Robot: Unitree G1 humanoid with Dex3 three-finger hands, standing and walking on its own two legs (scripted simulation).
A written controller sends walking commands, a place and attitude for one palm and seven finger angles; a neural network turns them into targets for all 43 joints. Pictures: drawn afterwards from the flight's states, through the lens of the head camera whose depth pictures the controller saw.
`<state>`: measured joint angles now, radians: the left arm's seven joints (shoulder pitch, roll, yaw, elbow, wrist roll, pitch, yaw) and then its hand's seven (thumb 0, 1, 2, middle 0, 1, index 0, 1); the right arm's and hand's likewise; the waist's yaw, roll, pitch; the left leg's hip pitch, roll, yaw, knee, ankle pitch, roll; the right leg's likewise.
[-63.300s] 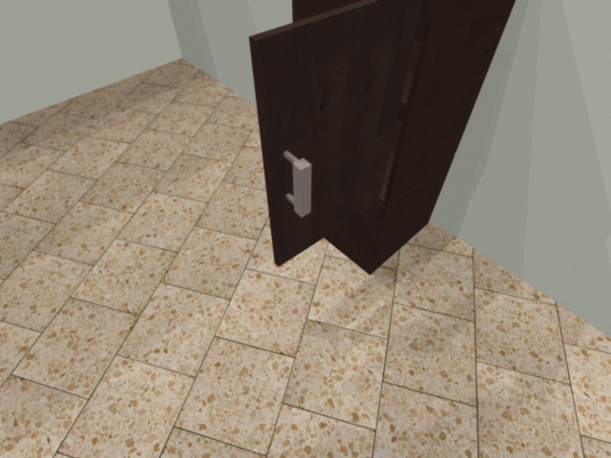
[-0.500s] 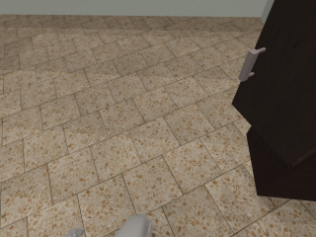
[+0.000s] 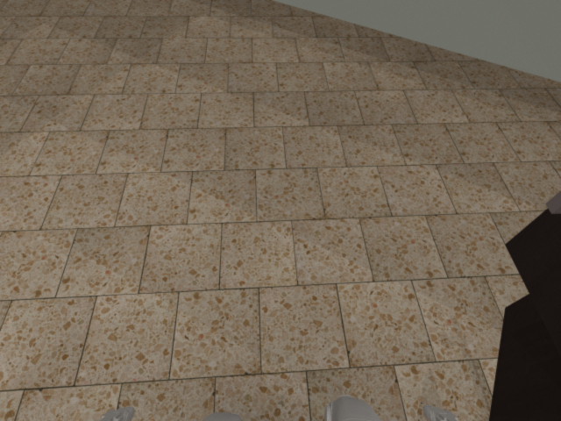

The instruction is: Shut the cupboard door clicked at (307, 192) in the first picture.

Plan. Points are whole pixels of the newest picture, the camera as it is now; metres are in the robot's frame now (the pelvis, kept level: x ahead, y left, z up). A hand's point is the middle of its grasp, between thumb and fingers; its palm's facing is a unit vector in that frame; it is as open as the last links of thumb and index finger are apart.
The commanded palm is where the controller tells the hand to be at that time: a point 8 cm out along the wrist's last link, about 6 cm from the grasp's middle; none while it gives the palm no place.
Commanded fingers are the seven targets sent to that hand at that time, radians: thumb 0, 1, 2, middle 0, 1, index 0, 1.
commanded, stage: walk to a spot facing it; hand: left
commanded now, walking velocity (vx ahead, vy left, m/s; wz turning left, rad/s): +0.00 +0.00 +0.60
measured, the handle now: out of the picture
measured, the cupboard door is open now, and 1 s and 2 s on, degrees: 31 31 31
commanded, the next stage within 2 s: turn to face it in 1.30 s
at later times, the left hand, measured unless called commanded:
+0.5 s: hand out of the picture +0.00 +0.18 -0.17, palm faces +0.38 -0.90 -0.20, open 7.4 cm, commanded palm none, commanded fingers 0.00 0.90 0.90 -0.20 -0.30 -0.20 -0.30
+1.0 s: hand (132, 378) +0.18 +0.25 -0.15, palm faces +0.52 -0.82 -0.26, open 7.4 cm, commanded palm none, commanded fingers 0.00 0.90 0.90 -0.20 -0.30 -0.20 -0.30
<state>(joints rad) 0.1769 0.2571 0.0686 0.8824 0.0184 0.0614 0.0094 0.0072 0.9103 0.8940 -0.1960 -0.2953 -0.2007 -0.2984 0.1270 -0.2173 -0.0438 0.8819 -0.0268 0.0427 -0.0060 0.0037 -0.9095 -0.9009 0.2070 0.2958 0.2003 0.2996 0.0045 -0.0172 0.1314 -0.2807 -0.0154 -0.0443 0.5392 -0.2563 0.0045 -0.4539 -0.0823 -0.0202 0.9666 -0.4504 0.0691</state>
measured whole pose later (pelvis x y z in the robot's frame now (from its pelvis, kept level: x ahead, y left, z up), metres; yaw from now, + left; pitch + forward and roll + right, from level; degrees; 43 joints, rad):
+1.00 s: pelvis +0.19 +0.03 -0.01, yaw +33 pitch -1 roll +2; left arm 0.16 0.18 0.05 0.89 0.03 -0.05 -0.02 0.00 0.91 0.89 -0.20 -0.30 -0.20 -0.30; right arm 0.32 -0.21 -0.06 1.05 -0.02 0.00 0.01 0.01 -0.91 -0.90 0.21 0.30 0.20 0.30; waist -0.02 0.04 0.09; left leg -0.27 -0.02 -0.05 1.08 -0.47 0.04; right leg -0.40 -0.09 -0.13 0.66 -0.24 -0.03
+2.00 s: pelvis +0.32 +0.16 -0.01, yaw +33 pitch +0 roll -1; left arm 0.22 0.18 0.06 0.94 0.03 0.03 0.00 0.00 0.91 0.89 -0.20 -0.30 -0.20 -0.30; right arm 0.18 -0.25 -0.07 0.98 -0.01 0.06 -0.03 0.00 -0.92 -0.90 0.21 0.30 0.20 0.30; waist 0.00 0.04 0.08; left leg -0.41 0.08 0.15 0.91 -0.49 -0.02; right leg -0.25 0.00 -0.04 0.58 -0.33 -0.01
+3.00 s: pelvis +0.31 +0.17 +0.01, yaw -1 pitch +1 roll +1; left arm 0.19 0.20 0.05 0.90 0.02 0.04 -0.01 0.00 0.91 0.89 -0.20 -0.30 -0.21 -0.30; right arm 0.16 -0.26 -0.07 0.90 -0.02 0.06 -0.02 0.01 -0.91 -0.90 0.20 0.30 0.20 0.30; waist 0.00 0.01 0.09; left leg -0.48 0.07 0.01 1.00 -0.38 -0.10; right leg -0.24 0.04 0.06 0.47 -0.24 -0.03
